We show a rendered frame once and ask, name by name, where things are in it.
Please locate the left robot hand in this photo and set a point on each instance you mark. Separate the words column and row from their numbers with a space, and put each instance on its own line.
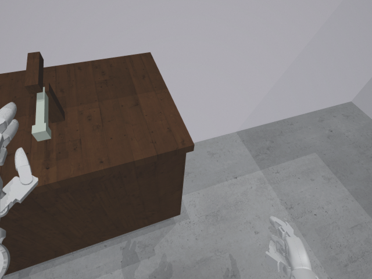
column 19, row 187

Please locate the tap lever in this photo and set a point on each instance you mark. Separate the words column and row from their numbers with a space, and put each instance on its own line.
column 40, row 130

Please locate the counter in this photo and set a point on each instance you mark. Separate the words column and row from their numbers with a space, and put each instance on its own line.
column 115, row 162

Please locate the right robot hand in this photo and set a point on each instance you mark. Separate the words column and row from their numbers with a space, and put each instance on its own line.
column 292, row 253

